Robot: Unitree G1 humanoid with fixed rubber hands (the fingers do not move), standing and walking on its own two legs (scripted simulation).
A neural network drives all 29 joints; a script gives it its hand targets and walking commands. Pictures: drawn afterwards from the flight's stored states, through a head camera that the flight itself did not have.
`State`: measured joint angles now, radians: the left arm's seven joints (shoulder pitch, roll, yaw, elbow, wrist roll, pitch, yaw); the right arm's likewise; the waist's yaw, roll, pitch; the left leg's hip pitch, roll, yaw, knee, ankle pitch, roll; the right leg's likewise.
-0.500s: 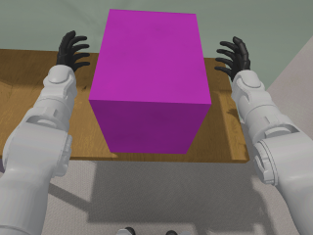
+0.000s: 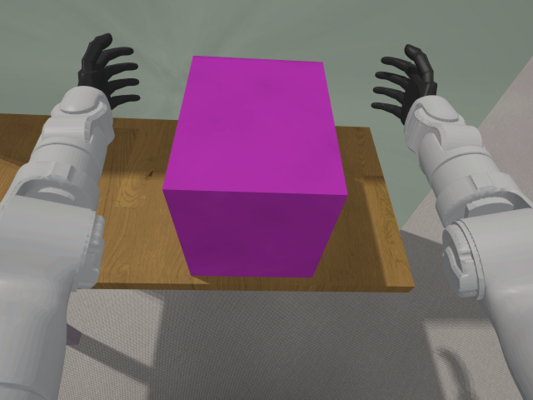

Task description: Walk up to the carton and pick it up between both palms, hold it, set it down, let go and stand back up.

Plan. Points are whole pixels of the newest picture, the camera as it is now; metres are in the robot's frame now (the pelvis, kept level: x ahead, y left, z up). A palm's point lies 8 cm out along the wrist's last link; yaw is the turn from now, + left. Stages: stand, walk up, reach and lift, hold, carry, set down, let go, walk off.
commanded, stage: set down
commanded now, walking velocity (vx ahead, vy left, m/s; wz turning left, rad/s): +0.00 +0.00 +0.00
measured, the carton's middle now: (255, 171) +0.50 +0.03 +0.01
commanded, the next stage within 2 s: none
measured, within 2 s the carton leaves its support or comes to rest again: neither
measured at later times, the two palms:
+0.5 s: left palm (105, 155) +0.43 +0.24 +0.12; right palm (404, 166) +0.42 -0.19 +0.12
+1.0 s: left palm (104, 217) +0.37 +0.24 +0.07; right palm (401, 225) +0.35 -0.19 +0.06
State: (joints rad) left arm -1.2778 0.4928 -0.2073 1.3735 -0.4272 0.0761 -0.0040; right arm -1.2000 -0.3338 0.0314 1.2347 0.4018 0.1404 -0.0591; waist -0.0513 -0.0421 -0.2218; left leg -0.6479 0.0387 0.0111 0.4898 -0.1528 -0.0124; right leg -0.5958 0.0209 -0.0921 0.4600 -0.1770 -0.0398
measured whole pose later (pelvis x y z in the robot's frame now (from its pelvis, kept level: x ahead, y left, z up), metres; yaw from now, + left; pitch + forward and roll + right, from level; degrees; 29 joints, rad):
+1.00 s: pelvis +0.02 +0.01 +0.01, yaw -1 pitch +2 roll -1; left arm -0.40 0.33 0.06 0.65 -0.23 0.03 -0.05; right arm -0.36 -0.20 0.03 0.62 0.30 -0.02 -0.11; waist 0.01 -0.03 -0.01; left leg -0.26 0.03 0.03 0.41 -0.19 -0.01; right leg -0.21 0.02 -0.05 0.36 -0.19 -0.03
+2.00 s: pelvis +0.03 +0.00 +0.01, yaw -2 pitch -3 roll +0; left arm 0.07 0.29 -0.02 0.64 -0.21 -0.25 -0.03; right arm 0.09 -0.13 0.05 0.66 0.17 -0.32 -0.05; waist 0.02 -0.04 0.04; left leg -0.15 0.02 0.03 0.44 -0.24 -0.01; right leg -0.13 0.02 -0.02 0.45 -0.27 -0.03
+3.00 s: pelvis +0.03 +0.00 +0.01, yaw -3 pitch -4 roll +0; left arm 0.18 0.21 0.01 0.54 0.00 0.12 0.01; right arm 0.16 -0.16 -0.02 0.75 -0.02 -0.20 0.02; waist 0.00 -0.03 0.08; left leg -0.09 0.03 0.05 0.39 -0.22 -0.02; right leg -0.08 0.03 -0.01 0.39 -0.24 -0.04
